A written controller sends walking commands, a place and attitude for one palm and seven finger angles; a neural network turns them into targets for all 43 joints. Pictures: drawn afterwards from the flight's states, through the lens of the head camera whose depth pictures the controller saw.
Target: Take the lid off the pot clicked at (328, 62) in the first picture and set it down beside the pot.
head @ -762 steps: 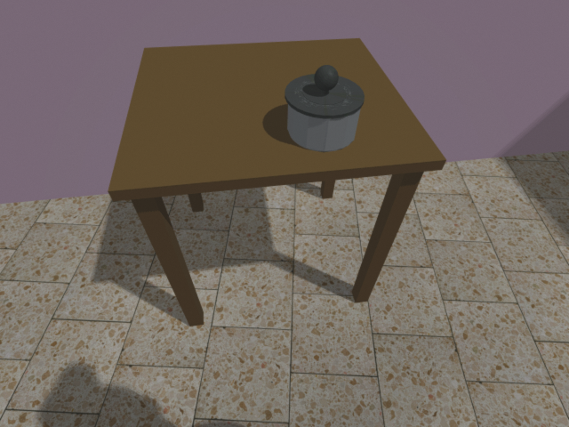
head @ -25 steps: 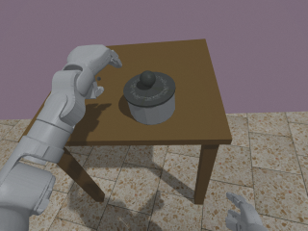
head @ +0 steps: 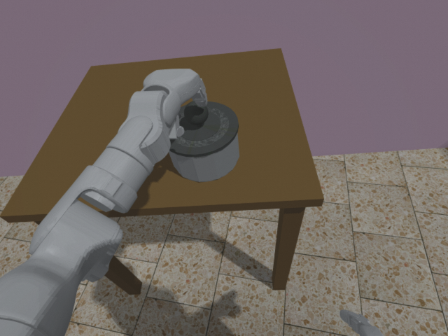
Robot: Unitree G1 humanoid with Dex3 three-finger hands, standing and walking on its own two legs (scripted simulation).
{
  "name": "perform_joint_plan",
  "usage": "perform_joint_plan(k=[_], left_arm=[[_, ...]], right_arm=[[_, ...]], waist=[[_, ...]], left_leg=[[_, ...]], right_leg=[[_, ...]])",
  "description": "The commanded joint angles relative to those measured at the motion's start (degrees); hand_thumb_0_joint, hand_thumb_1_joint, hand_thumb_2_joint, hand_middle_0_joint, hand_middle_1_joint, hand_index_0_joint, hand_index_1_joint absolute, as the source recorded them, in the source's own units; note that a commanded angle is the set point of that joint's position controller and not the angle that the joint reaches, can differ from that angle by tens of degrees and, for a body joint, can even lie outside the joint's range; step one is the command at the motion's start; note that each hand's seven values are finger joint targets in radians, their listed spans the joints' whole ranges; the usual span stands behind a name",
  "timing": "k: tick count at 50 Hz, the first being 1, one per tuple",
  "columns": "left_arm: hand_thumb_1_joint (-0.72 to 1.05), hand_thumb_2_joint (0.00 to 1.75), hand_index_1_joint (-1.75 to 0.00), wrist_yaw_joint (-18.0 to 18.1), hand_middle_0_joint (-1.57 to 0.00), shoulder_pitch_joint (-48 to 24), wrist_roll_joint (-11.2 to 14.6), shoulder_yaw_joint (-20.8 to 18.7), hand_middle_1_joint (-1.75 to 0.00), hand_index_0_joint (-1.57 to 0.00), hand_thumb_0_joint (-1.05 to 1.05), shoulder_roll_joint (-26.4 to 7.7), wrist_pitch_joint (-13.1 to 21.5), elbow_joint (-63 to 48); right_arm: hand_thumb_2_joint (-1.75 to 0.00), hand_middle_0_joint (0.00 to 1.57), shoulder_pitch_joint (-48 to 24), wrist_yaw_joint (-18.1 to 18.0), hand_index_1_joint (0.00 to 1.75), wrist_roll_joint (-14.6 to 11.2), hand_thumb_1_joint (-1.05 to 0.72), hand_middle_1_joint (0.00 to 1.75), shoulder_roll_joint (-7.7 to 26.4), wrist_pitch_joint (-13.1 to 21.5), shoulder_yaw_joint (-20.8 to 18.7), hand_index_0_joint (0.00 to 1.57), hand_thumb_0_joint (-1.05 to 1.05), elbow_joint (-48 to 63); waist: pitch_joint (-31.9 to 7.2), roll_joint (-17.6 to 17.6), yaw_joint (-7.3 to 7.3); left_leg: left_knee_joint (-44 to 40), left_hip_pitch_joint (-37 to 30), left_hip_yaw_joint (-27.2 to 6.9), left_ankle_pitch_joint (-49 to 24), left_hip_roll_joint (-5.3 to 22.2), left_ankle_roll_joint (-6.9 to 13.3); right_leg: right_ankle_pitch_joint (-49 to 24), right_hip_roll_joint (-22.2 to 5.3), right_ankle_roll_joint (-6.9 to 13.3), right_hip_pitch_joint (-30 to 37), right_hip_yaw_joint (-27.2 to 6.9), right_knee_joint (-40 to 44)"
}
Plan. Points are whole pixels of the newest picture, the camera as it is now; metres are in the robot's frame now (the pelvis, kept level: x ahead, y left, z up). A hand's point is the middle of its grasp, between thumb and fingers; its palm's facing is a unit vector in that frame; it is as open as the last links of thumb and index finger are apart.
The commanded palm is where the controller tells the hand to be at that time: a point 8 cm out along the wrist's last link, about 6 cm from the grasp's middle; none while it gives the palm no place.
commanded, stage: move the open hand above the knob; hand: left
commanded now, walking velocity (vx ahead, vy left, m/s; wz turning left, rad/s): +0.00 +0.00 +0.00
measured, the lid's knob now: (196, 113) +0.54 +0.05 +0.11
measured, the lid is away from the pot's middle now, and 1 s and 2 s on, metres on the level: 0.01 0.01 0.01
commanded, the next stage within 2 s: lower the open fingers around the knob in 1.80 s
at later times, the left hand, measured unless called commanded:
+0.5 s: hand (176, 83) +0.51 +0.07 +0.20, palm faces -0.21 -0.03 -0.98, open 10.2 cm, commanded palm +0.49 +0.07 +0.25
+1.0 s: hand (187, 87) +0.49 +0.05 +0.21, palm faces -0.20 -0.02 -0.98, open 10.2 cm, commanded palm +0.49 +0.05 +0.25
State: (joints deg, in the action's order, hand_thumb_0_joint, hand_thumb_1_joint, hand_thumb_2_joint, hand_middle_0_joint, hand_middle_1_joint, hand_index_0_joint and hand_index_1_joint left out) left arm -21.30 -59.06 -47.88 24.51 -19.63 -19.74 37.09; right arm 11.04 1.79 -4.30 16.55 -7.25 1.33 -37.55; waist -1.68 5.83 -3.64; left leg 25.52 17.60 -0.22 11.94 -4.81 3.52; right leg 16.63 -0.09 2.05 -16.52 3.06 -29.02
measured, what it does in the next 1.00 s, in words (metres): stands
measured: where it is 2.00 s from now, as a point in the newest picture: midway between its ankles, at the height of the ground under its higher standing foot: outside the picture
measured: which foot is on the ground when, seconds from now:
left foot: down 0.00-1.00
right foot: down 0.00-1.00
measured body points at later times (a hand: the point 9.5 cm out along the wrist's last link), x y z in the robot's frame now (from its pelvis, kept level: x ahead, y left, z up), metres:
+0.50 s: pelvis +0.02 +0.00 +0.00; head +0.04 -0.04 +0.45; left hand +0.52 +0.07 +0.26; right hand +0.08 -0.26 -0.14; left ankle +0.01 +0.08 -0.74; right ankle -0.02 -0.09 -0.74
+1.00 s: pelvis +0.00 +0.02 +0.00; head +0.03 -0.01 +0.45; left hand +0.49 +0.04 +0.26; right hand +0.09 -0.23 -0.14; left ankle +0.01 +0.09 -0.74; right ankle -0.02 -0.09 -0.74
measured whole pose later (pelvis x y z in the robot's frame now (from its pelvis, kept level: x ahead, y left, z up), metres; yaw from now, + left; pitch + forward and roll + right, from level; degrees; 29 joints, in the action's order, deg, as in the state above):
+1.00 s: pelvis +0.00 +0.02 +0.00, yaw -1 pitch +7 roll +1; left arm -16.1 -76.5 -48.8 22.2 -11.9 -19.4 62.0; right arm 13.7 0.5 -3.7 14.8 -3.1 1.6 -42.2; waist -5.1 4.7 -5.7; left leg 24.5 20.2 0.6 11.4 -5.9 4.9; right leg 16.0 -1.2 0.6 -19.4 2.1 -28.3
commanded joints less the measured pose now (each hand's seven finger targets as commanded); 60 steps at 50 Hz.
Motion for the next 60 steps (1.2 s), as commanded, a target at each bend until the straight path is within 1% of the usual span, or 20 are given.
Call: perform_joint_plan(k=[1, 5, 8, 10, 14, 16, 20, 21, 23, 28, 29, 35, 38, 40, 44, 49, 51, 53, 57, 60], left_arm=[[-0.36, 1.57, -0.08, 7.06, -0.85, -51.12, -2.46, -16.13, -0.08, -0.85, 0.00, -21.60, 2.06, -3.94], [-0.36, 1.57, -0.08, 8.87, -0.85, -30.67, -2.56, -9.35, -0.08, -0.85, 0.00, -7.15, -3.77, 20.97], [-0.36, 1.57, -0.08, 7.08, -0.85, -28.21, -3.13, -4.42, -0.08, -0.85, 0.00, 0.32, -5.18, 21.62], [-0.36, 1.57, -0.08, 5.18, -0.85, -38.72, -3.75, -2.80, -0.08, -0.85, 0.00, 0.03, -4.64, 13.24], [-0.36, 1.57, -0.08, 4.53, -0.85, -60.81, -3.14, -16.27, -0.08, -0.85, 0.00, -20.64, 1.78, -4.89], [-0.36, 1.57, -0.08, 5.86, -0.85, -57.47, -4.99, -17.90, -0.08, -0.85, 0.00, -22.94, 2.98, 0.44], [-0.36, 1.57, -0.08, 7.61, -0.85, -30.82, -5.82, -10.81, -0.08, -0.85, 0.00, -9.79, -3.00, 26.37], [-0.36, 1.57, -0.08, 7.41, -0.85, -28.11, -5.03, -7.69, -0.08, -0.85, 0.00, -5.48, -4.69, 27.47], [-0.36, 1.57, -0.08, 5.53, -0.85, -28.82, -2.91, -4.17, -0.08, -0.85, 0.00, 1.01, -5.20, 21.71], [-0.36, 1.57, -0.08, 2.30, -0.85, -59.61, -0.89, -5.70, -0.08, -0.85, 0.00, -7.94, 3.45, -10.85], [-0.36, 1.57, -0.08, 3.38, -0.85, -62.57, -2.42, -9.74, -0.08, -0.85, 0.00, -14.25, 5.14, -12.98], [-0.36, 1.57, -0.08, 9.59, -0.85, -39.77, -2.62, -9.87, -0.08, -0.85, 0.00, -7.58, -3.21, 23.01], [-0.36, 1.57, -0.08, 8.55, -0.85, -41.99, -3.33, -1.37, -0.08, -0.85, 0.00, 4.11, -3.80, 18.22], [-0.36, 1.57, -0.08, 6.60, -0.85, -46.45, -4.19, 1.23, -0.08, -0.85, 0.00, 5.46, -2.58, 12.73], [-0.36, 1.57, -0.08, 5.47, -0.85, -58.22, -1.88, -6.21, -0.08, -0.85, 0.00, -5.26, 1.49, 4.94], [-0.36, 1.57, -0.08, 10.17, -0.85, -49.07, -3.36, -7.77, -0.08, -0.85, 0.00, -4.43, -1.77, 25.18], [-0.36, 1.57, -0.08, 11.61, -0.85, -47.27, -3.33, -7.60, -0.08, -0.85, 0.00, -2.79, -4.52, 28.53], [-0.36, 1.57, -0.08, 11.36, -0.85, -47.32, -3.66, -6.01, -0.08, -0.85, 0.00, -0.25, -5.43, 27.60], [-0.36, 1.57, -0.08, 9.36, -0.85, -55.44, -5.92, -9.21, -0.08, -0.85, 0.00, -7.92, -3.47, 17.73], [-0.36, 1.57, -0.08, 8.31, -0.85, -58.11, -5.49, -10.68, -0.08, -0.85, 0.00, -11.17, -0.71, 13.84]], right_arm=[[-0.90, 0.20, -0.43, -2.47, 0.30, 0.35, -0.90, 0.30, 4.05, 5.49, -1.16, 0.20, 0.00, 3.70], [-0.90, 0.20, 0.36, -1.26, 0.30, 0.32, -0.90, 0.30, 5.37, 3.29, -0.80, 0.20, 0.00, 1.12], [-0.90, 0.20, -0.33, 0.07, 0.30, 0.50, -0.90, 0.30, 6.15, 2.06, -1.50, 0.20, 0.00, 3.17], [-0.90, 0.20, -1.70, 0.00, 0.30, 0.69, -0.90, 0.30, 5.87, 1.48, -1.97, 0.20, 0.00, 4.44], [-0.90, 0.20, 0.56, -1.83, 0.30, 1.75, -0.90, 0.30, 4.84, 5.14, -2.45, 0.20, 0.00, 5.40], [-0.90, 0.20, 2.51, -2.54, 0.30, 1.94, -0.90, 0.30, 4.20, 6.12, -2.43, 0.20, 0.00, 3.51], [-0.90, 0.20, 2.93, -1.08, 0.30, 0.70, -0.90, 0.30, 5.71, 4.13, -1.60, 0.20, 0.00, 1.49], [-0.90, 0.20, 2.32, -0.53, 0.30, 0.30, -0.90, 0.30, 6.19, 3.61, -1.59, 0.20, 0.00, 1.72], [-0.90, 0.20, 0.55, 0.29, 0.30, 0.56, -0.90, 0.30, 6.23, 2.83, -2.28, 0.20, 0.00, 4.05], [-0.90, 0.20, -1.05, -1.30, 0.30, 0.65, -0.90, 0.30, 3.88, 5.48, -2.98, 0.20, 0.00, 7.05], [-0.90, 0.20, 0.44, -1.58, 0.30, 0.87, -0.90, 0.30, 3.91, 6.71, -3.16, 0.20, 0.00, 6.05], [-0.90, 0.20, 2.16, -1.66, 0.30, 0.26, -0.90, 0.30, 5.78, 4.24, -1.30, 0.20, 0.00, -0.15], [-0.90, 0.20, -0.42, -0.20, 0.30, 0.50, -0.90, 0.30, 4.98, 3.94, -1.93, 0.20, 0.00, 2.53], [-0.90, 0.20, -1.42, 0.41, 0.30, 0.75, -0.90, 0.30, 4.77, 3.58, -2.51, 0.20, 0.00, 3.61], [-0.90, 0.20, 0.60, -1.06, 0.30, 1.15, -0.90, 0.30, 4.70, 5.52, -2.61, 0.20, 0.00, 3.80], [-0.90, 0.20, 4.22, -2.12, 0.30, 0.46, -0.90, 0.30, 5.59, 5.83, -1.39, 0.20, 0.00, -1.35], [-0.90, 0.20, 4.25, -1.82, 0.30, 0.67, -0.90, 0.30, 5.92, 5.58, -1.31, 0.20, 0.00, -1.42], [-0.90, 0.20, 3.75, -1.40, 0.30, 1.14, -0.90, 0.30, 6.03, 5.42, -1.50, 0.20, 0.00, -0.21], [-0.90, 0.20, 3.65, -1.48, 0.30, 1.81, -0.90, 0.30, 5.55, 5.94, -2.08, 0.20, 0.00, 2.26], [-0.90, 0.20, 4.49, -2.38, 0.30, 1.56, -0.90, 0.30, 5.33, 6.98, -2.36, 0.20, 0.00, 2.51]], waist=[[-29.86, -10.85, -1.29], [-14.00, -14.18, -0.51], [-16.50, -12.90, -1.29], [-23.50, -11.63, -2.88], [-41.01, -8.47, -2.07], [-39.34, -9.77, -1.51], [-17.06, -16.43, -0.55], [-14.41, -15.99, -0.88], [-17.89, -12.42, -0.95], [-36.39, -5.56, -4.12], [-38.75, -3.91, -3.63], [-14.03, -14.26, -2.25], [-19.64, -7.22, -2.67], [-25.41, -6.31, -3.78], [-34.19, -7.80, -4.14], [-15.01, -14.33, -4.20], [-13.79, -14.00, -3.68], [-18.28, -10.46, -3.23], [-33.57, -8.01, -2.89], [-35.08, -10.91, -3.47]], left_leg=[[-0.53, -13.23, -3.12, -15.45, 0.48, 1.35], [-2.53, -2.55, -0.94, -12.35, 1.12, -0.19], [-0.69, -3.55, -0.47, -15.40, 1.22, 0.03], [0.80, -7.00, -0.43, -17.61, 0.74, 1.10], [1.95, -13.67, -1.92, -23.43, -0.27, 2.68], [1.58, -12.74, -1.83, -26.02, 0.24, 2.61], [-1.27, -1.66, 0.15, -17.92, 1.26, 0.73], [-1.58, -1.41, 0.54, -15.88, 1.53, 0.31], [-0.43, -5.09, 0.21, -19.36, 1.12, 0.67], [2.58, -19.89, -2.77, -26.70, 0.61, 2.95], [2.78, -22.72, -4.13, -27.99, 1.05, 2.70], [-3.17, -4.26, -1.78, -10.36, 1.68, 0.03], [-1.07, -9.97, -2.68, -15.45, 1.62, -0.20], [0.75, -15.38, -4.27, -19.28, 2.01, 0.01], [1.11, -19.39, -5.32, -20.30, 1.50, 0.73], [-2.95, -7.37, -4.14, -9.30, 2.14, 0.05], [-3.62, -5.33, -3.62, -7.23, 2.05, -0.36], [-2.80, -6.81, -3.37, -10.60, 1.91, -0.56], [-0.38, -13.52, -4.21, -19.32, 1.89, 0.13], [-0.38, -13.55, -3.61, -19.69, 1.75, 1.13]], right_leg=[[-26.61, 0.75, -0.68, 9.64, -3.72, 2.24], [-22.14, 0.42, -0.56, 2.92, -1.70, 2.68], [-25.67, -0.03, -0.65, 3.36, -1.78, 2.17], [-29.57, -0.27, -1.04, 5.46, -2.82, 2.06], [-40.67, -0.69, -1.52, 16.23, -5.98, 1.18], [-41.81, -0.44, -1.31, 16.06, -5.88, 0.66], [-31.70, 0.28, -1.08, 6.44, -2.42, 2.39], [-28.93, 0.42, -1.19, 3.77, -1.75, 2.57], [-29.93, -0.13, -0.92, 3.64, -1.67, 2.51], [-35.00, -0.37, -1.33, 7.99, -4.39, 2.76], [-33.60, 0.18, -1.20, 7.44, -4.90, 2.44], [-17.32, 0.95, -0.36, -1.10, -1.13, 3.75], [-18.23, 0.34, 0.24, -3.20, -1.02, 2.40], [-19.05, 0.53, 0.10, -3.79, -1.07, 1.77], [-22.36, 0.67, -0.19, 1.10, -2.44, 2.46], [-12.36, 1.66, 0.26, -5.84, -0.85, 4.08], [-10.34, 1.64, 0.12, -6.22, -0.73, 3.82], [-13.26, 1.16, 0.40, -4.38, -1.03, 3.04], [-22.03, 0.67, 0.06, 2.86, -2.68, 1.85], [-25.57, 0.60, -0.49, 5.85, -3.44, 2.79]])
